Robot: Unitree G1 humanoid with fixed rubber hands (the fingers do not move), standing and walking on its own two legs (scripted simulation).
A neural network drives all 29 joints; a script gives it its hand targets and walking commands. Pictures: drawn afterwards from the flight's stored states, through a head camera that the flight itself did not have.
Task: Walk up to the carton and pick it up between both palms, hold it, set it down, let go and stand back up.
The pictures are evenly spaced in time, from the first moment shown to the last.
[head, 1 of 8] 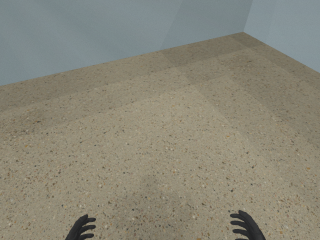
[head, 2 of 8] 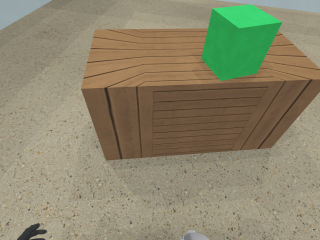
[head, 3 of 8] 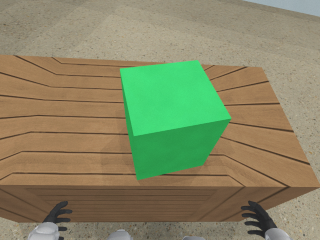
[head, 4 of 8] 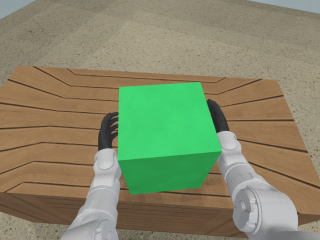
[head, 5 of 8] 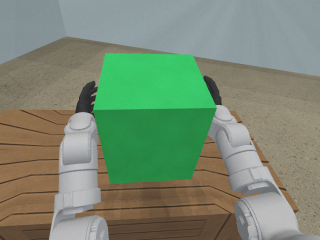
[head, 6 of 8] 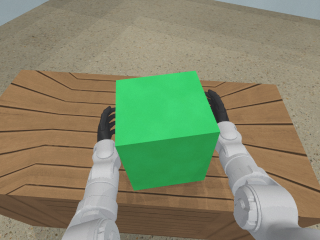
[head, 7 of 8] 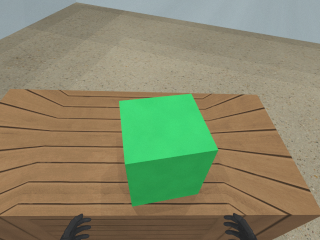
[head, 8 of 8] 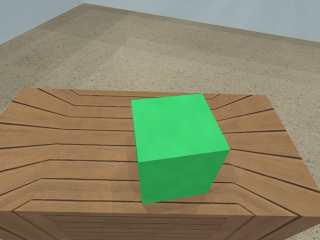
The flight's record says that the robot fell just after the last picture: no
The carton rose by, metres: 0.20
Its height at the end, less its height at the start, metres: +0.00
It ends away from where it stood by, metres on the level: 0.01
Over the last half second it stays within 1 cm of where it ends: yes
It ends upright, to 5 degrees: yes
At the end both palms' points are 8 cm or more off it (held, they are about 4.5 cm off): yes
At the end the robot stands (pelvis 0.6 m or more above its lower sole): yes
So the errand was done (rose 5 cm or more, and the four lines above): yes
